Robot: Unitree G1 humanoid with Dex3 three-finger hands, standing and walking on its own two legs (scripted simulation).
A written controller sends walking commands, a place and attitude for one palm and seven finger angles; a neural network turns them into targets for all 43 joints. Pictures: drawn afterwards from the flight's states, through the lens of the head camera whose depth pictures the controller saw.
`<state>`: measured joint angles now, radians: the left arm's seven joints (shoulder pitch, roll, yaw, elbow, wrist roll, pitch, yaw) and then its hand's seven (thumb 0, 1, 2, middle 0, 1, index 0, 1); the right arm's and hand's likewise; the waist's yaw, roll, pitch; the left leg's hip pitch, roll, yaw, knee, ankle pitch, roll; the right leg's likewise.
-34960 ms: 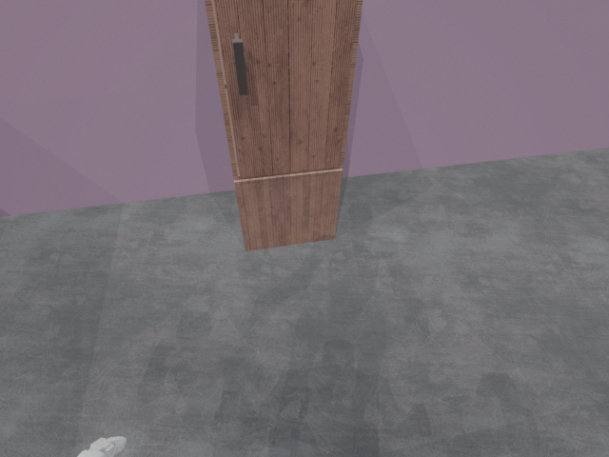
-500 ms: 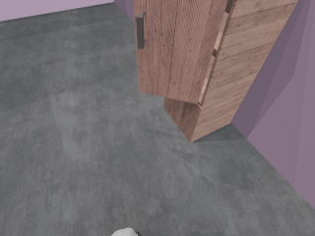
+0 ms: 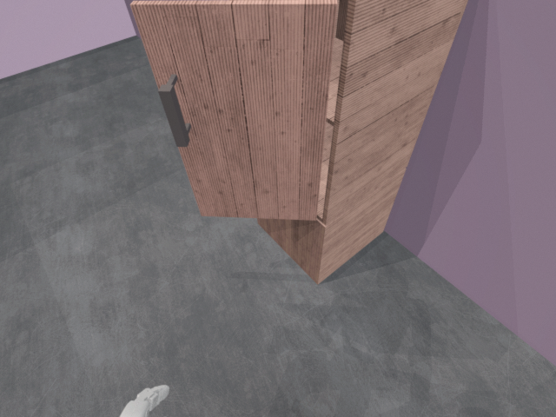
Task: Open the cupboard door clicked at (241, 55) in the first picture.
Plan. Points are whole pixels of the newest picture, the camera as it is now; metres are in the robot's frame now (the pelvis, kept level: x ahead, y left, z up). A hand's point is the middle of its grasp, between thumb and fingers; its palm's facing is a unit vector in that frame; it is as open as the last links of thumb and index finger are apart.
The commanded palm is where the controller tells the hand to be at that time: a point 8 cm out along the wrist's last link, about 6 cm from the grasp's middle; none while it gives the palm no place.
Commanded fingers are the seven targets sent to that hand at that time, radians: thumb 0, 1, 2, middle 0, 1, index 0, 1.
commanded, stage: take the last steps up to it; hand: left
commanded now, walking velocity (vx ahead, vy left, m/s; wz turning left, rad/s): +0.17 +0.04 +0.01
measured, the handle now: (178, 111) +0.67 +0.23 +0.06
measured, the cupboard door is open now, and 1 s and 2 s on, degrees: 47 47 47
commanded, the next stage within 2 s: come to a stop and stand still in 0.06 s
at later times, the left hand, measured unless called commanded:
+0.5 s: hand out of the picture +0.10 +0.21 -0.18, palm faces +0.06 -0.98 -0.17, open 7.3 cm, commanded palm none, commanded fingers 0.00 0.90 0.90 -0.20 -0.30 -0.20 -0.30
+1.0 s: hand out of the picture +0.09 +0.17 -0.16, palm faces +0.04 -0.98 -0.19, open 7.3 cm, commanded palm none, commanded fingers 0.00 0.90 0.90 -0.20 -0.30 -0.20 -0.30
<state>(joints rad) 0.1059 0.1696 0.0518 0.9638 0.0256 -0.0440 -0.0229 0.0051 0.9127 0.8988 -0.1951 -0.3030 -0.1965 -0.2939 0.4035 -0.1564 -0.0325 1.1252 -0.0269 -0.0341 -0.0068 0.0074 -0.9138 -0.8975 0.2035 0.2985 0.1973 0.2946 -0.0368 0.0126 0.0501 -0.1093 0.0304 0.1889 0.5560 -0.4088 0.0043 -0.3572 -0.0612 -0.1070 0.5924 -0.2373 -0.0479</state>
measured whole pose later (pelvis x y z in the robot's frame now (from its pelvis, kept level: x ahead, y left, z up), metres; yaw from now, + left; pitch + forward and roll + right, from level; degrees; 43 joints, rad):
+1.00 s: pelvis +0.07 -0.01 +0.01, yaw +0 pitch +0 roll +1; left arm 0.27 0.16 0.03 1.04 0.02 0.00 0.01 0.01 0.93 0.90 -0.20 -0.30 -0.20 -0.29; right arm 0.30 -0.21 -0.06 1.08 -0.01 0.04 -0.01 0.01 -0.91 -0.90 0.20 0.30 0.19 0.29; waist 0.01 -0.01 0.03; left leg -0.25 0.00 0.04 0.55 -0.31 -0.04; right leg -0.18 -0.05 -0.05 0.46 -0.29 0.01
